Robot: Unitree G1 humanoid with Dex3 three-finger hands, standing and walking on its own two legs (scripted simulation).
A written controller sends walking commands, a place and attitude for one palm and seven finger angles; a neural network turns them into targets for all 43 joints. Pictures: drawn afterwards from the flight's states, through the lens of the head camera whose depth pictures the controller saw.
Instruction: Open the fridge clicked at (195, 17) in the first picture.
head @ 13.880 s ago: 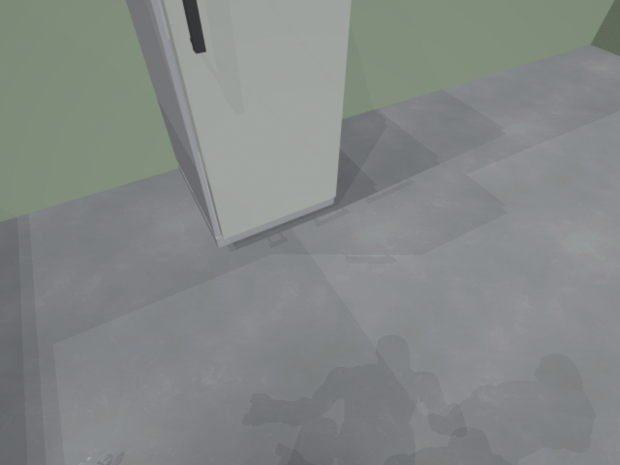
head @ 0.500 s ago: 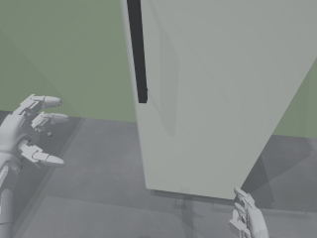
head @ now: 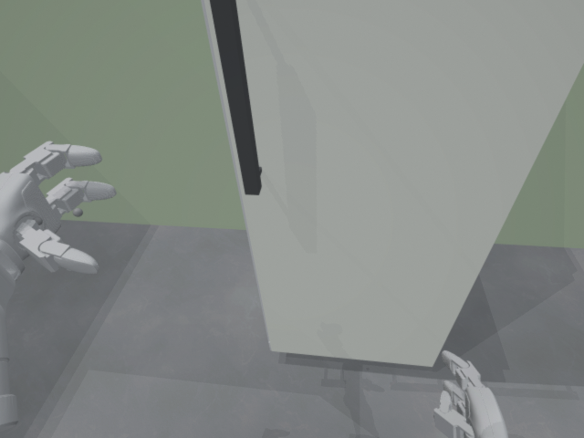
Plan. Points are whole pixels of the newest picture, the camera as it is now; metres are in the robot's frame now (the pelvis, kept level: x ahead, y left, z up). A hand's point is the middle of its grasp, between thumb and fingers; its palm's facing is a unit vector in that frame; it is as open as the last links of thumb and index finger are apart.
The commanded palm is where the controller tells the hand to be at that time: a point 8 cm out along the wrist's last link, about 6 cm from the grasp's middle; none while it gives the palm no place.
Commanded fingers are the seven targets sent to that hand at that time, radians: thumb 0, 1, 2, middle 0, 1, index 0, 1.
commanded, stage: raise the hand to about handle height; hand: left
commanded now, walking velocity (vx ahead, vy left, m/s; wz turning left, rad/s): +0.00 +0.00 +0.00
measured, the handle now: (242, 92) +0.54 +0.14 +0.25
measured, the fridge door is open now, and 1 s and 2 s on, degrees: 0 0 0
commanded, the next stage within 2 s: move the hooked fingers beside the handle in 0.26 s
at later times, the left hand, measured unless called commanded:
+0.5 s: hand (80, 205) +0.29 +0.28 +0.22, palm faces +0.09 -0.99 -0.08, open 14.0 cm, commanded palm +0.27 +0.31 +0.24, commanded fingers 0.00 -0.50 0.30 -0.30 -1.20 -0.30 -1.20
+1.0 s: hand (131, 173) +0.36 +0.25 +0.22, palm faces +0.04 -1.00 -0.05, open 14.0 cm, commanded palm +0.34 +0.29 +0.23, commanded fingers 0.00 -0.50 0.30 -0.30 -1.20 -0.30 -1.20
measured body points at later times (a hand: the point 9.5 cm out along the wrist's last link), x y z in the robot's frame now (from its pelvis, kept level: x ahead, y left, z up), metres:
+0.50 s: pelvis +0.00 +0.00 +0.00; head -0.03 -0.03 +0.45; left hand +0.28 +0.33 +0.23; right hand +0.21 -0.22 -0.07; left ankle +0.01 +0.12 -0.74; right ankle +0.00 -0.10 -0.74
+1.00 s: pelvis +0.01 +0.00 +0.00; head -0.01 -0.02 +0.45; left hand +0.35 +0.30 +0.22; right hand +0.18 -0.23 -0.08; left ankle +0.01 +0.12 -0.74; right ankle +0.00 -0.10 -0.74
